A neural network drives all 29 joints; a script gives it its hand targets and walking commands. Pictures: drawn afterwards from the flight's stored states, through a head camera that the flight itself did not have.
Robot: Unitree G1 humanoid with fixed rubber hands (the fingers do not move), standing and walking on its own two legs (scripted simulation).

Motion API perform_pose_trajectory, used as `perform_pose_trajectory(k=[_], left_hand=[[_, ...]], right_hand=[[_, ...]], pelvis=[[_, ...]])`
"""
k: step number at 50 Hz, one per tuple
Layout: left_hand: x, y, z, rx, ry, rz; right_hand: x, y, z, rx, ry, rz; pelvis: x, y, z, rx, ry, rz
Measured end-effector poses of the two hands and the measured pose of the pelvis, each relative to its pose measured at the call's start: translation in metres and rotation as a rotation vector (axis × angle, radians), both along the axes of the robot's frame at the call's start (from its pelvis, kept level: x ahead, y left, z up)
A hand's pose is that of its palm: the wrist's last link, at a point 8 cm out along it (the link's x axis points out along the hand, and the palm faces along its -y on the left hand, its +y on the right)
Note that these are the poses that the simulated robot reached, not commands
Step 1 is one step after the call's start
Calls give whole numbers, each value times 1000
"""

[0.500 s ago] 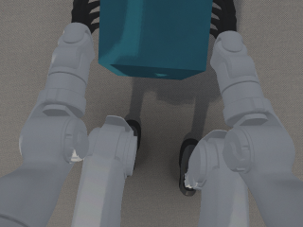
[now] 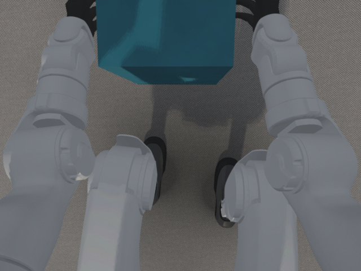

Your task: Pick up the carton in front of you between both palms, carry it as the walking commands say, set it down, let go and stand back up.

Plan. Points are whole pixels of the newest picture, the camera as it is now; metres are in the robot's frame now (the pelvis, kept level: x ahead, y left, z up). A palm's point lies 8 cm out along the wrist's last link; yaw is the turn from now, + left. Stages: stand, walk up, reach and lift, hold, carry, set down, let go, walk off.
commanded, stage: set down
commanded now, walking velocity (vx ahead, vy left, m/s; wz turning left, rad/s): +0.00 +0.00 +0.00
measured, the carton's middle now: (172, 27) +0.53 +0.09 -0.23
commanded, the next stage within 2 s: let go in 1.58 s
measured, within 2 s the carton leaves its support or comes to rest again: neither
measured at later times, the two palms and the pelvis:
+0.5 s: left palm (79, 39) +0.48 +0.26 -0.19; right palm (288, 33) +0.53 -0.13 -0.19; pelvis +0.00 +0.00 +0.00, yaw +0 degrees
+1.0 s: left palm out of the picture +0.50 +0.26 -0.02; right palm out of the picture +0.55 -0.12 -0.02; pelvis +0.01 +0.00 +0.09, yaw +1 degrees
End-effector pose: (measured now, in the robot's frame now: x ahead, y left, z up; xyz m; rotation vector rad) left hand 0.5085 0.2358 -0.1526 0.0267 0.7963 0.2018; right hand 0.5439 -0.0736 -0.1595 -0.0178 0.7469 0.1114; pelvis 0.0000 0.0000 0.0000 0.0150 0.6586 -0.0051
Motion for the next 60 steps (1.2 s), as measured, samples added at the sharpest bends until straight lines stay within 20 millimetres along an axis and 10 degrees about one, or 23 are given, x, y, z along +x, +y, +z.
perform_pose_trajectory(k=[14, 28, 44, 60], left_hand=[[-4, 1, -4, -9, -16, 0], [-20, 23, -28, 32, -35, 87], [-10, 24, 101, 28, -137, 85], [-11, 33, 186, 36, -155, 80]], right_hand=[[-1, -2, -6, -20, -11, 41], [-6, -57, -27, -112, -14, -56], [9, -41, 103, -109, -93, -72], [11, -52, 187, -120, -115, -77]], pelvis=[[-2, -1, -1, 4, -27, 1], [1, 2, -1, 2, -51, -7], [8, 2, 66, -10, 64, 19], [15, 3, 139, -16, 146, 22]])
